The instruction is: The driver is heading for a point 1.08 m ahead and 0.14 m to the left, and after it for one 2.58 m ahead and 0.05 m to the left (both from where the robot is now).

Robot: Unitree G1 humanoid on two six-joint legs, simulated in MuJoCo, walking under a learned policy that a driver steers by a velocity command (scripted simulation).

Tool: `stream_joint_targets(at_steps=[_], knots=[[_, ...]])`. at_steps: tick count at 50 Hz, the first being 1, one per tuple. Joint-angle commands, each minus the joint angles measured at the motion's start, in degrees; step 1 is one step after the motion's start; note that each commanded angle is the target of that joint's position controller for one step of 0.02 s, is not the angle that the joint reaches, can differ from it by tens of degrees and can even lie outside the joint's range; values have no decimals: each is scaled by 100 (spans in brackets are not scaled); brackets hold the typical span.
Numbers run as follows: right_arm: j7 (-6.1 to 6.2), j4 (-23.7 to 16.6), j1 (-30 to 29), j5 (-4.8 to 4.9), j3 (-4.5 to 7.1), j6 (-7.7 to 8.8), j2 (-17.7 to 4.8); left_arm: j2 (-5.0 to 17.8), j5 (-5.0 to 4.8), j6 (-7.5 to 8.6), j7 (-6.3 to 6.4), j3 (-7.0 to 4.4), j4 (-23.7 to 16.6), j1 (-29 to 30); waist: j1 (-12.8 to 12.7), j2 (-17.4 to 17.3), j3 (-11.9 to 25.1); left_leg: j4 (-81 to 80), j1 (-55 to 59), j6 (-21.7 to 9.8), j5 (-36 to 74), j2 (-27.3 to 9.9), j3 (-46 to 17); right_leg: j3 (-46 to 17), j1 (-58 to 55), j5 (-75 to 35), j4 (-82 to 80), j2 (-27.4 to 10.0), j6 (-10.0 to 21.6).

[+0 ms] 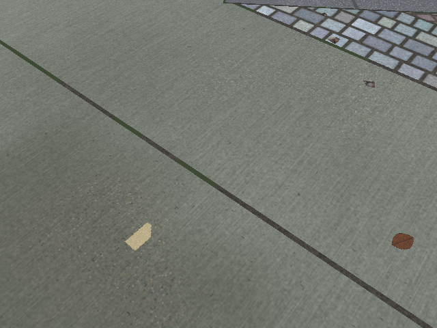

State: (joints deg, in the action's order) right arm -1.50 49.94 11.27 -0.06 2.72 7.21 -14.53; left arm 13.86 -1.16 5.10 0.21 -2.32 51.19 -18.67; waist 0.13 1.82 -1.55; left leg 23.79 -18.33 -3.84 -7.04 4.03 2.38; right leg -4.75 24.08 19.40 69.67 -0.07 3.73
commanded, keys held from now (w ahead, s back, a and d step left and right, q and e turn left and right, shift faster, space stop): w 0.32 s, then w+q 0.68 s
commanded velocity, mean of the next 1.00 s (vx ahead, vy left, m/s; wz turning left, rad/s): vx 0.50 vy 0.00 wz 0.24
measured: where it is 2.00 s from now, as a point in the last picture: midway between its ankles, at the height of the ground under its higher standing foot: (183, 167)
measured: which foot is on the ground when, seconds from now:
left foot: down 0.00-0.38, up 0.40-0.92, down 0.94-1.00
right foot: up 0.00-0.36, down 0.38-0.94, up 0.96-1.00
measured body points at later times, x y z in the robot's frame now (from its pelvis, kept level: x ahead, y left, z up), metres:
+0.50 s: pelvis +0.28 -0.07 +0.00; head +0.31 -0.08 +0.45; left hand +0.43 +0.19 -0.10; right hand +0.31 -0.33 -0.15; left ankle +0.17 +0.08 -0.64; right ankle +0.34 -0.16 -0.74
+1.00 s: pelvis +0.54 +0.01 -0.02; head +0.58 +0.03 +0.43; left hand +0.49 +0.29 -0.16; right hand +0.80 -0.17 -0.12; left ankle +0.60 +0.10 -0.74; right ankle +0.39 -0.16 -0.65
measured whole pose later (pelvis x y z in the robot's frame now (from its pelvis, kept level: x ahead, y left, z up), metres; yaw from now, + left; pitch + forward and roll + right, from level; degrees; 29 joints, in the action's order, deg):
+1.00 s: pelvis +0.54 +0.01 -0.02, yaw +19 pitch +2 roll -1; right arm -2.6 40.7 5.6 1.1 4.2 2.9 -15.2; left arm 15.5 -0.8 4.6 0.7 -3.3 51.4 -17.2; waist -1.3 -0.3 -3.3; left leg 37.7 -28.5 -7.4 -11.5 2.8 3.6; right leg 5.4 9.8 28.8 61.0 -3.4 -1.1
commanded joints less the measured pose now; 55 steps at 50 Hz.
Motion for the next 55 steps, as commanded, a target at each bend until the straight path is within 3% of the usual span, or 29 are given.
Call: stream_joint_targets(at_steps=[1,6,9,13,16,17,18,19,20,21,22,24,26,27,30,35,38,41,44,45,46,47,48,49,50,51,52,53,55], knots=[[-32,-178,81,-34,33,62,-383,339,40,32,34,-112,-355,-217,-144,-501,241,-1591,719,-1057,63,-1575,-1838,-96,972,-398,-191,-695,-30],[71,43,573,38,106,10,-752,268,129,22,57,-55,-736,728,48,-398,-14,-1807,731,-1055,841,-1482,-1134,160,1493,-1586,-1822,-817,-272],[112,145,875,102,98,-54,-833,188,89,69,0,-5,-903,1379,270,-450,-77,-1722,796,-827,915,-1292,-749,383,1138,-2393,-3019,-588,-298],[117,335,1303,145,93,-147,-886,274,3,98,-117,7,-1162,2036,479,-519,-226,-1475,1423,-776,690,-1586,-874,421,1131,-2294,-3689,-438,-244],[147,377,1278,139,132,-254,-987,463,1,155,-208,-48,-1274,2020,294,-612,-166,-1043,1961,-641,1147,-1850,-993,441,897,-1650,-4032,-328,-13],[151,358,1195,140,135,-287,-1019,582,19,179,-209,-111,-1218,1715,70,-643,1,-634,1916,-564,1836,-1788,-978,535,311,-1513,-4179,-189,75],[148,325,1119,115,95,-314,-939,816,32,193,-179,-247,-990,922,-340,-566,465,266,1709,-435,2566,-1501,-805,619,-798,-1514,-4312,-52,221],[143,157,1010,24,-7,-300,-724,1251,101,203,-117,-393,-749,-259,-813,-223,1334,1870,693,-226,1863,-1153,-549,-147,-2589,-1658,-4111,-823,569],[114,69,1702,35,-226,-184,25,1836,184,143,-102,-534,-626,-860,-638,1237,2201,4101,-1667,186,-1045,-197,-153,-2566,-4809,-1079,-4438,-2315,1386],[103,205,1690,188,-135,-71,-375,1281,153,125,-105,-406,-588,-984,-753,1199,2463,5031,-2342,159,-2489,-215,-1009,-3618,-4771,-489,-5051,-2518,1511],[110,53,1177,322,16,-35,-867,964,121,140,-94,-297,-650,-502,-668,794,1483,5255,-2707,83,-2095,-517,-1064,-2689,-3969,-579,-5145,-2318,1178],[173,-54,652,224,58,-116,-748,574,116,164,-125,-172,-733,356,-318,237,616,4711,-2343,127,-1204,-971,-868,-1307,-2449,-1171,-5563,-1810,843],[178,-5,838,186,91,-297,-519,415,171,236,-161,-145,-664,621,-34,365,327,4384,-1775,143,-761,-1148,-885,-523,-1691,-1575,-5953,-1490,674],[166,-2,924,199,83,-364,-369,466,184,263,-158,-169,-600,626,57,347,288,4357,-1728,162,-637,-1139,-865,-267,-1563,-1846,-6061,-1467,710],[171,-173,657,179,126,-464,-329,612,224,291,-87,-235,-425,504,96,152,72,3997,-2157,218,-47,-1136,-1004,351,-1565,-2486,-6194,-1463,738],[35,-515,-199,115,107,-423,-236,805,198,214,49,-275,-277,348,-126,71,-168,2398,-2243,219,1178,-1044,-666,1111,-1806,-2491,-6310,-1354,558],[-77,-812,-823,106,55,-412,-151,911,148,128,93,-306,-129,-8,-380,-27,-373,1814,-2465,126,1185,-1026,-386,1317,-2347,-2603,-6217,-1532,530],[-191,-1114,-1228,131,44,-411,-148,988,85,-9,99,-337,-31,-209,-470,-3,-466,1497,-2654,-8,662,-947,-108,1480,-2981,-3070,-5875,-1706,472],[-260,-1281,-1039,149,141,-437,-328,1213,39,-119,141,-392,-100,-24,-167,283,-119,1391,-1767,-284,-165,-498,403,1741,-3144,-5420,-4998,-1712,301],[-255,-1231,-626,162,228,-453,-480,1298,29,-161,167,-414,-132,51,96,416,161,1411,-1162,-412,-441,-261,550,1801,-3104,-6292,-4346,-1681,244],[-223,-1068,140,179,378,-458,-740,1353,8,-199,183,-421,-166,173,546,397,572,1093,-78,-600,-293,-24,593,1892,-2800,-6511,-3296,-1540,126],[-112,-824,1104,161,595,-488,-1172,1319,20,-174,198,-394,-251,217,1015,97,1061,723,1639,-861,-21,-152,19,1902,-1680,-5329,-1759,-1287,-121],[-2,-765,1238,168,706,-503,-1823,416,269,-35,102,-138,-509,-264,445,-1516,1434,620,3648,-1681,73,-1698,-2734,1671,895,359,352,-318,-452],[-22,-958,1392,95,615,-415,-1671,571,54,257,2,-93,-723,-29,556,-1309,2476,-501,4396,-2432,-847,-2470,-5212,185,1920,1566,1432,283,-477],[-35,-910,1284,42,512,-357,-1256,917,-167,409,-55,-193,-900,703,761,-797,1780,-708,4034,-2006,-617,-2257,-4427,-135,2501,1014,1386,-76,-317],[-29,-926,908,89,433,-319,-965,874,-167,454,-51,-163,-914,773,506,-445,1181,-679,3160,-1724,-184,-2038,-3495,-63,2400,454,852,-373,-207],[-31,-1033,412,99,351,-306,-724,864,-37,421,-1,-185,-791,709,207,-77,794,-717,2206,-1502,451,-1803,-2816,7,1956,130,354,-623,-239],[-16,-1123,120,51,276,-295,-525,928,50,336,13,-242,-732,572,9,-129,637,-837,1575,-1394,950,-1619,-2368,3,1507,-72,10,-785,-285],[2,-1112,87,23,266,-257,-561,802,115,168,0,-251,-715,394,-155,-225,534,-1075,956,-1378,1484,-1476,-2008,99,1079,-275,-372,-847,-407]])
Next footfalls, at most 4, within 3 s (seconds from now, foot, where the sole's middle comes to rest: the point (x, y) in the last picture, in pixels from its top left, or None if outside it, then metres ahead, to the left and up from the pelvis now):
0.38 right None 0.38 -0.16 -0.77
0.94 left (189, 276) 0.64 0.12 -0.77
1.48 right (214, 182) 1.01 0.04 -0.77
1.96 left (154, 140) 1.23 0.29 -0.77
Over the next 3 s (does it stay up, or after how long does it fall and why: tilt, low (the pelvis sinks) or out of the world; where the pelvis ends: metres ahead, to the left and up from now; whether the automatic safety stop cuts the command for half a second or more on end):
stays up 1.62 0.08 -0.01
